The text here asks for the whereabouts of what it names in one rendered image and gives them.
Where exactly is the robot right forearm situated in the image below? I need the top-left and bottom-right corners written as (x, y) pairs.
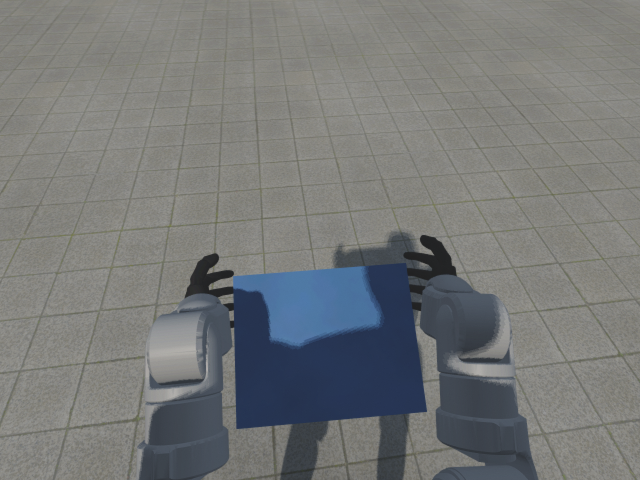
top-left (420, 274), bottom-right (538, 480)

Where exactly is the robot left forearm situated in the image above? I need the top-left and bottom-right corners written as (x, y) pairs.
top-left (136, 293), bottom-right (232, 480)

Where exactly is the carton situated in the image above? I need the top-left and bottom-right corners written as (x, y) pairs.
top-left (233, 263), bottom-right (427, 429)

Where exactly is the right robot hand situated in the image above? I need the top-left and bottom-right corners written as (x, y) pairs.
top-left (403, 235), bottom-right (457, 311)

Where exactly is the left robot hand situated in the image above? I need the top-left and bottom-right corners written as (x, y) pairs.
top-left (184, 253), bottom-right (234, 328)

